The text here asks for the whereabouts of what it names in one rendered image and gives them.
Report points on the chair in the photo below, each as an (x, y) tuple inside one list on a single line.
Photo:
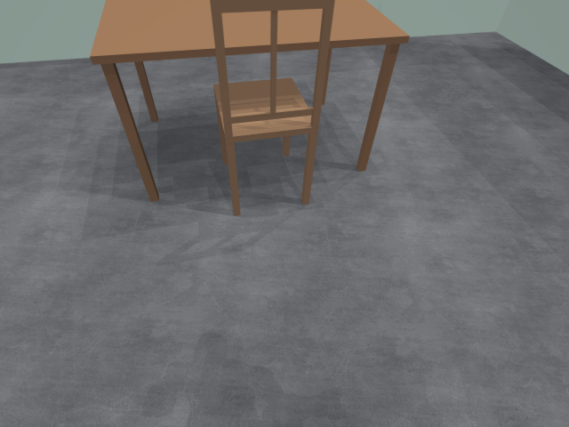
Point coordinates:
[(263, 109)]

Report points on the table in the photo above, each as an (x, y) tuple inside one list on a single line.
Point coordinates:
[(143, 30)]

